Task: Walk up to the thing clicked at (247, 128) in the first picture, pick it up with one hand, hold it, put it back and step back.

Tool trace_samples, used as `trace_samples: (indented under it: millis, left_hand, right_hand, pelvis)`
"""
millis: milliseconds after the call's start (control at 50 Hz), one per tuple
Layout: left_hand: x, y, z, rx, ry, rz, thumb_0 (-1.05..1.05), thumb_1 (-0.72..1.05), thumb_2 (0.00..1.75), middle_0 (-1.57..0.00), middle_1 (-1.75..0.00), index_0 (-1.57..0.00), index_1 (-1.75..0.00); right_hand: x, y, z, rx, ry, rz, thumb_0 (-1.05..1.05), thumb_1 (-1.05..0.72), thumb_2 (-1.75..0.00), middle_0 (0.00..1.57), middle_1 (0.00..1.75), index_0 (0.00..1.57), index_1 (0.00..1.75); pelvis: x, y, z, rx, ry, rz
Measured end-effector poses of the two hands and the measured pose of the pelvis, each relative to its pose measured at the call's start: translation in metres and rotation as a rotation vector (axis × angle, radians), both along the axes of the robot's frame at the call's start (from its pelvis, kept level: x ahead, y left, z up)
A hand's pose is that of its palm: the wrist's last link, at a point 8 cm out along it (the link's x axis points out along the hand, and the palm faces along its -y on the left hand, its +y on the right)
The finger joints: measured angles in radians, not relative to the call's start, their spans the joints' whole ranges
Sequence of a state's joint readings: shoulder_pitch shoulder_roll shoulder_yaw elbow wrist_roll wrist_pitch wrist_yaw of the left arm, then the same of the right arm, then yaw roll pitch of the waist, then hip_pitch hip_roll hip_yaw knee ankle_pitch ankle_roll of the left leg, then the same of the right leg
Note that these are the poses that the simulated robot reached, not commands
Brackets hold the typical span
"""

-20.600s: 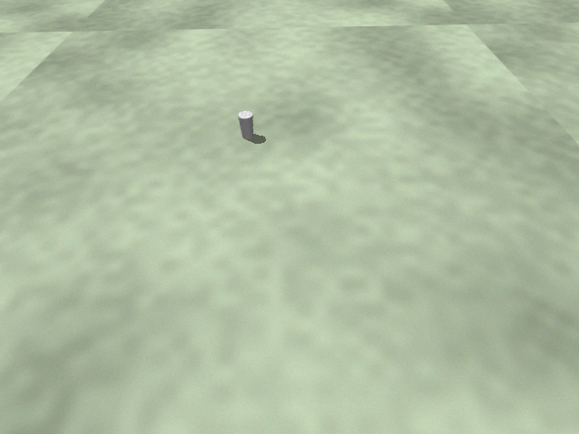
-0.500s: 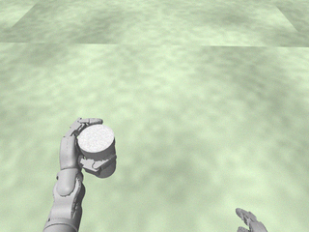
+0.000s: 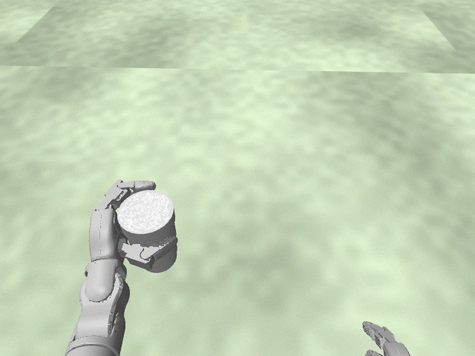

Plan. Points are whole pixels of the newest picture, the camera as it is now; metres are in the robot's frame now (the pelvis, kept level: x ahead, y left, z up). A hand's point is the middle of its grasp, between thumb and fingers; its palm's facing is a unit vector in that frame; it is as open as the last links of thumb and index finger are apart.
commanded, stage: hold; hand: left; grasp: from the side
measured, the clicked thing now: (153, 235) +0.33 +0.17 +0.01
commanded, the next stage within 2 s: crouch in 0.18 s
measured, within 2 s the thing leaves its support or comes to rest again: neither
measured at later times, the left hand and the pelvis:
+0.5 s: hand (147, 227) +0.33 +0.17 +0.04, palm faces +0.19 -0.98 +0.00, open 11.3 cm; pelvis +0.00 +0.00 +0.00, yaw +0 degrees
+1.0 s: hand (161, 262) +0.36 +0.20 -0.19, palm faces +0.25 -0.97 -0.03, open 11.3 cm; pelvis -0.04 +0.00 -0.18, yaw -2 degrees
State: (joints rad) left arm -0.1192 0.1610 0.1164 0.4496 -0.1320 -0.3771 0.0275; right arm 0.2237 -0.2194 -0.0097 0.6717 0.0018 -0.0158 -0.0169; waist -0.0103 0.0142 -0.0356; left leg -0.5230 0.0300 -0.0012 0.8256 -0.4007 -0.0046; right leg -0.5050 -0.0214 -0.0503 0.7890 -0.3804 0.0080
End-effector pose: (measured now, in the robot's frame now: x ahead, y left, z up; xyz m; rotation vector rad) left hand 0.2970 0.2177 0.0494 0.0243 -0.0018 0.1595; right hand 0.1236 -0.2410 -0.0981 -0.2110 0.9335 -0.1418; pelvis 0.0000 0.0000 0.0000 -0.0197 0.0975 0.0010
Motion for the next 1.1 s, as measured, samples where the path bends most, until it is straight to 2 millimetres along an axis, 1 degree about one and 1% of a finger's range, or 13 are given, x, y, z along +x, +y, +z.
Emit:
trace_samples:
  millis: [140, 360, 440, 520, 580, 640, 720, 800, 900, 1020, 1100]
  left_hand:
    - [-0.001, 0.001, 0.005, 0.004, -0.018, 0.001, 0.02, -0.49, 1.06, -0.71, -0.99, -0.6, -0.99]
    - [0.001, 0.003, 0.007, 0.008, -0.01, 0.002, 0.02, -0.49, 1.06, -0.72, -0.98, -0.6, -0.98]
    - [0.002, 0.002, -0.001, -0.015, 0.001, 0.018, 0.02, -0.49, 1.06, -0.72, -0.98, -0.61, -0.98]
    - [0.001, 0.002, -0.019, -0.03, 0.026, 0.041, 0.02, -0.49, 1.06, -0.72, -0.97, -0.61, -0.97]
    - [0.0, 0.003, -0.037, -0.029, 0.04, 0.053, 0.02, -0.49, 1.06, -0.72, -0.97, -0.61, -0.97]
    - [0.0, 0.007, -0.059, -0.024, 0.047, 0.062, 0.02, -0.49, 1.06, -0.72, -0.97, -0.61, -0.97]
    - [0.005, 0.012, -0.095, -0.019, 0.033, 0.064, 0.02, -0.49, 1.06, -0.72, -0.97, -0.61, -0.97]
    - [0.013, 0.016, -0.138, -0.007, 0.001, 0.06, 0.02, -0.49, 1.06, -0.72, -0.97, -0.61, -0.97]
    - [0.025, 0.021, -0.193, 0.02, -0.013, 0.049, 0.02, -0.49, 1.06, -0.72, -0.97, -0.61, -0.97]
    - [0.035, 0.029, -0.251, 0.008, -0.012, 0.103, 0.02, -0.48, 1.06, -0.72, -0.97, -0.61, -0.97]
    - [0.037, 0.031, -0.29, 0.021, 0.009, 0.096, 0.02, -0.48, 1.06, -0.72, -0.97, -0.61, -0.98]
  right_hand:
    - [-0.001, 0.002, 0.0, 0.0, 0.002, 0.001, 0.01, -0.93, -0.91, 0.2, 0.3, 0.2, 0.3]
    - [0.001, 0.005, 0.001, 0.007, -0.004, 0.001, 0.01, -0.93, -0.91, 0.2, 0.3, 0.2, 0.3]
    - [0.001, 0.005, -0.001, 0.006, -0.001, 0.003, 0.01, -0.91, -0.91, 0.2, 0.3, 0.2, 0.3]
    - [0.0, 0.003, -0.005, -0.001, 0.009, 0.009, 0.01, -0.9, -0.9, 0.2, 0.3, 0.2, 0.3]
    - [-0.002, 0.001, -0.011, -0.009, 0.026, 0.017, 0.01, -0.89, -0.9, 0.2, 0.3, 0.2, 0.3]
    - [-0.006, -0.003, -0.022, -0.023, 0.048, 0.028, 0.01, -0.89, -0.9, 0.2, 0.3, 0.2, 0.3]
    - [-0.013, -0.011, -0.047, -0.044, 0.078, 0.044, 0.01, -0.89, -0.9, 0.2, 0.3, 0.2, 0.3]
    - [-0.02, -0.02, -0.083, -0.065, 0.107, 0.057, 0.01, -0.9, -0.9, 0.2, 0.3, 0.2, 0.3]
    - [-0.029, -0.026, -0.138, -0.075, 0.151, 0.064, 0.01, -0.9, -0.9, 0.2, 0.3, 0.2, 0.3]
    - [-0.045, -0.022, -0.203, -0.048, 0.231, 0.074, 0.01, -0.91, -0.91, 0.2, 0.3, 0.2, 0.3]
    - [-0.058, -0.017, -0.24, -0.031, 0.282, 0.083, 0.01, -0.91, -0.91, 0.2, 0.3, 0.2, 0.3]
  pelvis:
    - [0.0, 0.001, 0.0, -0.001, -0.005, 0.0]
    - [0.001, 0.003, 0.001, -0.002, -0.006, 0.001]
    - [0.0, 0.003, 0.0, -0.002, 0.006, 0.001]
    - [-0.002, 0.002, -0.005, -0.003, 0.03, 0.001]
    - [-0.005, 0.001, -0.012, -0.002, 0.059, 0.001]
    - [-0.01, 0.0, -0.022, -0.004, 0.102, 0.002]
    - [-0.016, -0.001, -0.047, -0.009, 0.183, 0.004]
    - [-0.024, -0.002, -0.084, -0.016, 0.273, 0.0]
    - [-0.033, -0.001, -0.135, -0.022, 0.361, -0.011]
    - [-0.043, 0.0, -0.187, -0.024, 0.439, -0.02]
    - [-0.051, 0.0, -0.216, -0.025, 0.472, -0.025]
